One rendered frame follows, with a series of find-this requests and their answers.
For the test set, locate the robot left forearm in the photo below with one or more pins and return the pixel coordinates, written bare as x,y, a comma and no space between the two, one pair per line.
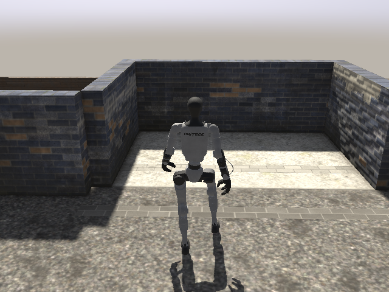
166,157

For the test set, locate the robot right hand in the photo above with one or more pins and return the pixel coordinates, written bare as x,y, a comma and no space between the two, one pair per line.
226,187

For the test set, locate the robot right foot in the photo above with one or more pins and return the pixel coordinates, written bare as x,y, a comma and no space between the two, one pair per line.
215,228

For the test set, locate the robot right thigh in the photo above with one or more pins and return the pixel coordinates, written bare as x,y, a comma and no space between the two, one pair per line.
209,178

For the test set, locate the robot right forearm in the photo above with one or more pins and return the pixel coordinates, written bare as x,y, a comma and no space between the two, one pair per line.
223,167

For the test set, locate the robot left hand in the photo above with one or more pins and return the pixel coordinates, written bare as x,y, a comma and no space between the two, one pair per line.
165,168

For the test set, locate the robot left upper arm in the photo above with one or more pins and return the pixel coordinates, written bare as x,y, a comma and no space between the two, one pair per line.
175,129

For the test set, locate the robot right upper arm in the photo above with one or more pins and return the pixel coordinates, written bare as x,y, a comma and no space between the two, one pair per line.
216,139

